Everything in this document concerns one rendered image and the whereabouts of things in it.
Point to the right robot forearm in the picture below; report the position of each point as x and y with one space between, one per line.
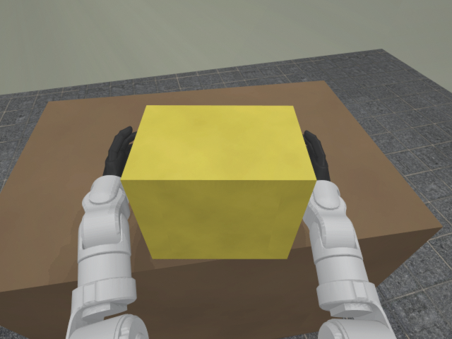
344 289

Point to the pedestal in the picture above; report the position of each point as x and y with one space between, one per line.
41 211

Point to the carton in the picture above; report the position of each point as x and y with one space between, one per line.
219 181

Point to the robot left upper arm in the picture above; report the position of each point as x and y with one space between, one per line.
126 326

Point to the left robot forearm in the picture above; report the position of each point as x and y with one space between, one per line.
105 285

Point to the robot right hand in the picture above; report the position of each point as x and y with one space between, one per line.
317 156

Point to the robot right upper arm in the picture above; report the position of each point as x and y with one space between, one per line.
354 329

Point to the robot left hand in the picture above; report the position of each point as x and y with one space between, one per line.
118 152

